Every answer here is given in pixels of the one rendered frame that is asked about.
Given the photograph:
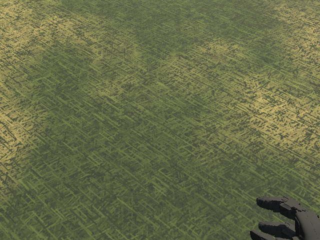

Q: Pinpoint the right robot hand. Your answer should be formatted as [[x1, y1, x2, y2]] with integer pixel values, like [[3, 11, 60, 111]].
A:
[[250, 196, 320, 240]]

